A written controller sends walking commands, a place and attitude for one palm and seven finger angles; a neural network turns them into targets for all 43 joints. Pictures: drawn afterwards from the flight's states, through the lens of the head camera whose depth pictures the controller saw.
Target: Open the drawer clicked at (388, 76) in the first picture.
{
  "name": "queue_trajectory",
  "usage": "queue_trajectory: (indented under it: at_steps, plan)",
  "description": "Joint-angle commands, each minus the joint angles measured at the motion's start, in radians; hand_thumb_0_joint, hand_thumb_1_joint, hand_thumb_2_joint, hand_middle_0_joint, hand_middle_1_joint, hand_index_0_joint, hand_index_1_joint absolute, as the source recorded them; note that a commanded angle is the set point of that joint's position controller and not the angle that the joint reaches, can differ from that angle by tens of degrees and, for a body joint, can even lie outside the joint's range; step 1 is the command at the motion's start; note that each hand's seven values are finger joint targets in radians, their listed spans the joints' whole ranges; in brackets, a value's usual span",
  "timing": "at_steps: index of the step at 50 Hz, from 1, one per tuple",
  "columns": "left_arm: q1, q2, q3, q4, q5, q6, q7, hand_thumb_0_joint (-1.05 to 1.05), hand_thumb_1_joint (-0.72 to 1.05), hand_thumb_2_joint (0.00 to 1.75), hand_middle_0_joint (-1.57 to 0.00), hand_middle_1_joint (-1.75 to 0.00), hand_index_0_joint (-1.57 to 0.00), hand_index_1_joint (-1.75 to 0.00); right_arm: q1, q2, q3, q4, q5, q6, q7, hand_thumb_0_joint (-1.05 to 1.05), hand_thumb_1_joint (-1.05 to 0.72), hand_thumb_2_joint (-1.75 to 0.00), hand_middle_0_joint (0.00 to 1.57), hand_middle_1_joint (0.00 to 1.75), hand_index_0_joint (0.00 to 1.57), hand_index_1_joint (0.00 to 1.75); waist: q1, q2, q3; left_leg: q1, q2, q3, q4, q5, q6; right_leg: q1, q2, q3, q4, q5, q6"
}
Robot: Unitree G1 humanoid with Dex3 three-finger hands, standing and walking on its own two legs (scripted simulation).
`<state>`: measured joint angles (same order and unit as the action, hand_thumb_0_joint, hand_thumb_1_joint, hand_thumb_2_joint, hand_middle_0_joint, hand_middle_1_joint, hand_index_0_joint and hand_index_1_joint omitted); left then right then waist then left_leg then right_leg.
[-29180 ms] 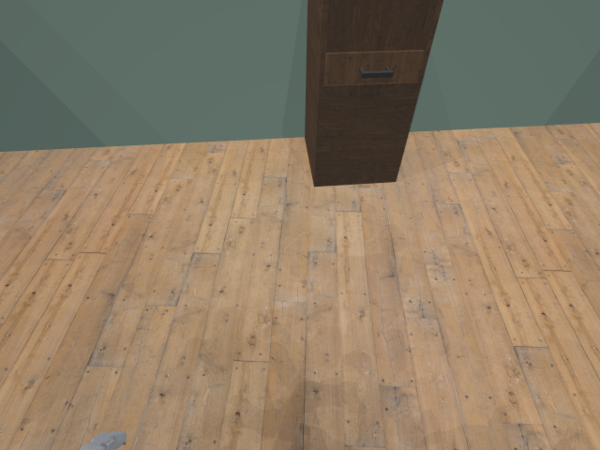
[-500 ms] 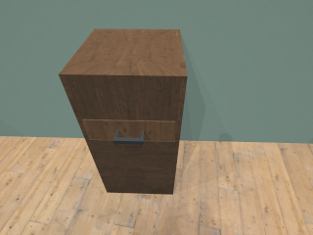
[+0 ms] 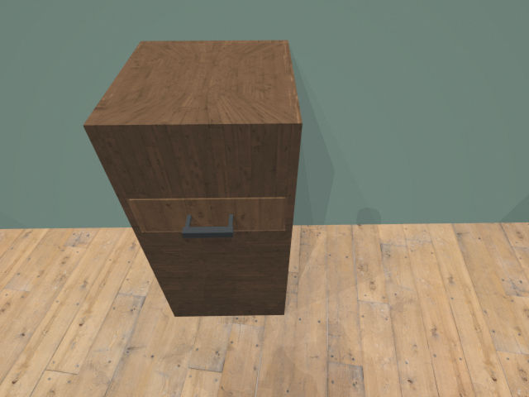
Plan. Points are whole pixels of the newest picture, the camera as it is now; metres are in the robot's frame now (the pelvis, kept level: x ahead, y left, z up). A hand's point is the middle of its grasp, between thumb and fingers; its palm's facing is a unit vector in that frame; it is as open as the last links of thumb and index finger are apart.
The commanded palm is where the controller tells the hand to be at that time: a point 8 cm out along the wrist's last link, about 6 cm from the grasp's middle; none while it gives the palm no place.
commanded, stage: look again from close up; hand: left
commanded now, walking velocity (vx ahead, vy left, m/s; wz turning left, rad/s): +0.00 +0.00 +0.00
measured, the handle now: (209, 225) +0.55 +0.17 -0.16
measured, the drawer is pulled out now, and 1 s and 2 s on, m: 0.00 0.00 0.00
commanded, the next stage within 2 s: raise the hand with hooked fingers in 0.46 s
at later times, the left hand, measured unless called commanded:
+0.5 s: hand out of the picture +0.00 +0.12 -0.17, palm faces +0.04 -0.98 -0.20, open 7.3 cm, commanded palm none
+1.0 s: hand (189, 376) +0.18 +0.13 -0.07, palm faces -0.13 -0.37 -0.92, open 8.6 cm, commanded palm +0.17 +0.18 -0.01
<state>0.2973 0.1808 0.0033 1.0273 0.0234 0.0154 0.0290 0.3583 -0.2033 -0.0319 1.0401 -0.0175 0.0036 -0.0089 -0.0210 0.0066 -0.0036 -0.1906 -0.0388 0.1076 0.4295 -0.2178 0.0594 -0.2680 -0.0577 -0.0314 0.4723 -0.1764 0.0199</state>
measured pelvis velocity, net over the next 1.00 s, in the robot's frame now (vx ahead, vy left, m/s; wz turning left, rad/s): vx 0.03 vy -0.04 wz -0.04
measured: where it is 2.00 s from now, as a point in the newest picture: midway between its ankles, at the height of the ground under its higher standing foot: outside the picture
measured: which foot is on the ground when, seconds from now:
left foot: down 0.00-1.00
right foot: down 0.00-1.00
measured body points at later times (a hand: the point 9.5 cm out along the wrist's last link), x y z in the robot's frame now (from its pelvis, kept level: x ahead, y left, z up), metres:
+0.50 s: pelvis +0.02 -0.04 +0.00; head +0.01 -0.06 +0.45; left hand +0.00 +0.17 -0.15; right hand +0.01 -0.26 -0.16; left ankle +0.01 +0.08 -0.74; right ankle +0.05 -0.13 -0.74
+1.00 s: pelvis +0.03 -0.04 -0.03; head +0.05 -0.05 +0.42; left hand +0.18 +0.15 -0.02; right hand +0.28 -0.28 -0.08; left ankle +0.01 +0.08 -0.74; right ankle +0.05 -0.13 -0.74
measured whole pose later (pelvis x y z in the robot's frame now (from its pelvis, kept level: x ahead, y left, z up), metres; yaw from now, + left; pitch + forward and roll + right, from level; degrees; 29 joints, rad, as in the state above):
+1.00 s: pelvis +0.03 -0.04 -0.03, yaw -2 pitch +8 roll +3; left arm 0.54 0.21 -0.17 0.03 1.01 -0.07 0.43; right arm 0.07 -0.27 -0.06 0.49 -0.05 0.04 0.06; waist 0.09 -0.04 -0.10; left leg -0.46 -0.01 0.11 0.71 -0.39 0.01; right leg -0.57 0.02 0.05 0.79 -0.36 -0.04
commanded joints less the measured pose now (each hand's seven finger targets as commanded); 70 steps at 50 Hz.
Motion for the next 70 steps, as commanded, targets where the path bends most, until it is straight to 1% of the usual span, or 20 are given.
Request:
queue_trajectory:
  at_steps: [1,27,28,29,30,31,32,33,37,39,41,44,47,49,51,55,57,61,64,70]
  plan:
    - [0.038,0.1,0.014,-0.027,-0.003,-0.023,0.007,0.0,0.9,0.9,-0.2,-0.3,-0.2,-0.3,-0.004,-0.101,-0.014,-0.043,0.003,-0.026,-0.01,0.0,-0.9,-0.9,0.2,0.3,0.2,0.3,0.019,-0.003,0.077,-0.099,0.158,-0.181,-0.178,-0.157,-0.017,0.032,-0.048,0.069,-0.088,-0.024,-0.036]
    - [0.073,0.06,0.012,0.047,-0.012,-0.044,0.017,0.0,0.9,0.9,-0.2,-0.3,-0.2,-0.3,0.042,-0.015,0.012,0.062,0.005,-0.015,-0.019,0.0,-0.9,-0.9,0.2,0.3,0.2,0.3,0.01,-0.025,0.089,-0.022,0.128,-0.102,-0.096,-0.011,-0.042,0.026,-0.058,0.125,-0.208,-0.105,-0.053]
    - [0.141,0.083,0.013,0.076,0.0,-0.06,0.05,0.0,0.9,0.9,-0.2,-0.3,-0.2,-0.3,-0.08,-0.043,0.016,0.005,0.004,-0.029,-0.008,0.0,-0.9,-0.9,0.2,0.3,0.2,0.3,0.065,-0.092,0.149,-0.124,0.14,-0.055,0.105,-0.075,-0.076,0.036,-0.115,0.162,-0.166,0.247,0.0]
    - [-0.633,0.283,-0.116,-1.378,0.089,-0.261,0.021,0.0,0.88,0.89,-0.2,-0.32,-0.2,-0.32,-0.16,-0.179,0.054,-0.39,0.079,-0.168,-0.078,0.0,-0.9,-0.9,0.2,0.3,0.2,0.3,-0.04,0.219,-0.342,0.186,0.045,-0.047,-0.076,0.048,-0.012,0.111,0.001,0.25,-0.087,0.02,-0.054]
    - [-0.25,0.346,0.004,-1.117,0.112,-0.183,0.13,0.0,0.85,0.88,-0.2,-0.33,-0.2,-0.33,-0.239,-0.16,0.034,-0.309,0.063,-0.257,-0.119,0.0,-0.9,-0.9,0.2,0.3,0.2,0.3,0.045,0.33,-0.252,0.107,0.026,-0.038,-0.063,0.011,-0.014,0.118,0.032,0.106,-0.021,-0.091,-0.082]
    - [-0.154,0.243,-0.02,-1.08,0.063,-0.118,0.193,0.0,0.83,0.87,-0.21,-0.34,-0.21,-0.34,-0.218,-0.155,0.009,-0.264,0.078,-0.293,-0.123,0.0,-0.9,-0.9,0.2,0.3,0.2,0.3,0.026,0.299,-0.144,0.019,0.04,-0.047,-0.065,-0.086,-0.047,0.028,0.04,0.065,-0.023,-0.166,-0.068]
    - [0.116,0.044,-0.138,-0.876,0.108,-0.017,0.203,0.0,0.81,0.86,-0.21,-0.36,-0.21,-0.36,-0.172,-0.084,0.024,-0.272,0.096,-0.294,-0.121,0.0,-0.9,-0.9,0.2,0.3,0.2,0.3,0.024,0.15,-0.074,-0.047,0.05,-0.059,-0.078,-0.164,-0.044,-0.005,0.054,0.039,-0.024,-0.182,-0.054]
    - [-0.034,0.05,-0.178,-1.078,0.133,-0.025,0.204,0.0,0.78,0.85,-0.21,-0.37,-0.21,-0.37,-0.195,-0.117,0.017,-0.36,0.103,-0.312,-0.117,0.0,-0.9,-0.9,0.2,0.3,0.2,0.3,0.013,0.082,0.021,-0.079,0.046,-0.088,-0.067,-0.187,-0.033,-0.051,0.046,0.05,-0.038,-0.214,-0.042]
    - [0.045,0.076,-0.218,-0.994,0.507,-0.037,0.285,0.0,0.69,0.81,-0.22,-0.43,-0.22,-0.43,-0.199,-0.167,-0.011,-0.468,0.017,-0.305,-0.076,0.0,-0.9,-0.9,0.2,0.3,0.2,0.3,-0.009,-0.247,0.044,-0.18,-0.012,-0.092,0.117,-0.169,-0.026,-0.278,0.054,0.112,-0.043,-0.503,-0.048]
    - [0.289,0.072,-0.181,-0.912,0.659,-0.033,0.328,0.0,0.64,0.79,-0.22,-0.47,-0.22,-0.47,-0.256,-0.174,-0.04,-0.554,-0.018,-0.244,-0.038,0.0,-0.9,-0.9,0.2,0.3,0.2,0.3,0.063,-0.303,0.061,-0.249,-0.031,-0.094,0.139,-0.183,-0.037,-0.25,0.058,0.151,-0.061,-0.555,-0.061]
    - [0.476,0.102,-0.119,-0.891,0.787,-0.047,0.346,0.0,0.6,0.77,-0.22,-0.5,-0.22,-0.5,-0.287,-0.161,-0.044,-0.594,-0.017,-0.151,0.003,0.0,-0.9,-0.9,0.2,0.3,0.2,0.3,0.141,-0.306,-0.019,-0.302,-0.026,-0.086,0.132,-0.11,-0.047,-0.148,0.068,0.175,-0.007,-0.376,-0.082]
    - [0.451,0.15,-0.065,-1.015,0.925,-0.069,0.382,0.0,0.53,0.74,-0.23,-0.54,-0.23,-0.54,-0.372,-0.136,-0.028,-0.662,-0.019,-0.038,0.048,0.0,-0.9,-0.9,0.2,0.3,0.2,0.3,0.18,-0.271,-0.101,-0.37,-0.022,-0.064,0.153,-0.02,-0.048,-0.084,0.061,0.161,0.114,-0.119,-0.092]
    - [0.297,0.197,-0.035,-1.184,1.016,-0.077,0.446,0.0,0.46,0.71,-0.23,-0.58,-0.23,-0.58,-0.415,-0.127,-0.032,-0.698,-0.037,0.021,0.073,0.0,-0.9,-0.9,0.2,0.3,0.2,0.3,0.181,-0.056,-0.158,-0.334,-0.024,-0.059,0.214,0.068,-0.046,-0.131,0.075,0.181,0.203,0.049,-0.113]
    - [0.191,0.218,-0.025,-1.266,1.059,-0.075,0.497,0.0,0.41,0.69,-0.24,-0.62,-0.24,-0.62,-0.383,-0.118,-0.035,-0.709,-0.041,0.036,0.072,0.0,-0.9,-0.9,0.2,0.3,0.2,0.3,0.158,0.083,-0.308,-0.244,-0.017,-0.074,0.275,0.159,-0.041,-0.174,0.09,0.189,0.267,0.151,-0.12]
    - [0.048,0.27,0.005,-1.378,1.09,-0.081,0.541,0.0,0.36,0.67,-0.24,-0.64,-0.24,-0.64,-0.359,-0.118,-0.037,-0.694,-0.052,0.04,0.062,0.0,-0.9,-0.9,0.2,0.3,0.2,0.3,0.122,0.112,-0.416,-0.178,-0.009,-0.111,0.351,0.22,-0.044,-0.257,0.096,0.209,0.311,0.15,-0.116]
    - [-0.062,0.254,-0.03,-1.428,1.087,-0.097,0.555,0.0,0.27,0.63,-0.25,-0.7,-0.25,-0.7,-0.357,-0.13,-0.035,-0.677,-0.068,0.023,0.055,0.0,-0.9,-0.9,0.2,0.3,0.2,0.3,0.055,0.114,-0.396,-0.134,0.001,-0.135,0.433,0.186,-0.035,-0.418,0.088,0.184,0.315,0.043,-0.102]
    - [-0.08,0.228,-0.051,-1.391,1.079,-0.102,0.539,0.0,0.22,0.61,-0.25,-0.74,-0.25,-0.74,-0.363,-0.134,-0.032,-0.665,-0.079,0.02,0.058,0.0,-0.9,-0.9,0.2,0.3,0.2,0.3,0.029,0.015,-0.319,-0.182,0.003,-0.148,0.44,0.151,-0.027,-0.438,0.089,0.161,0.307,0.032,-0.092]
    - [0.055,0.17,-0.099,-1.265,1.022,-0.007,0.446,0.0,0.13,0.57,-0.25,-0.8,-0.25,-0.8,-0.383,-0.129,-0.023,-0.679,-0.046,0.044,0.058,0.0,-0.9,-0.9,0.2,0.3,0.2,0.3,0.055,-0.048,-0.269,-0.236,0.006,-0.132,0.35,0.123,-0.025,-0.277,0.094,0.109,0.252,0.077,-0.081]
    - [0.121,0.237,-0.06,-1.246,0.988,0.073,0.36,0.0,0.06,0.54,-0.26,-0.84,-0.26,-0.84,-0.378,-0.117,0.003,-0.687,-0.005,0.061,0.046,0.0,-0.9,-0.9,0.2,0.3,0.2,0.3,0.1,-0.138,-0.278,-0.262,0.015,-0.117,0.265,0.151,-0.034,-0.092,0.089,0.107,0.226,0.152,-0.072]
    - [0.029,0.337,0.032,-1.302,1.037,0.051,0.351,0.0,-0.08,0.48,-0.27,-0.93,-0.27,-0.93,-0.371,-0.103,0.021,-0.663,-0.017,0.045,0.031,0.0,-0.9,-0.9,0.2,0.3,0.2,0.3,0.134,-0.018,-0.274,-0.217,0.015,-0.101,0.206,0.206,-0.036,0.005,0.076,0.122,0.205,0.242,-0.079]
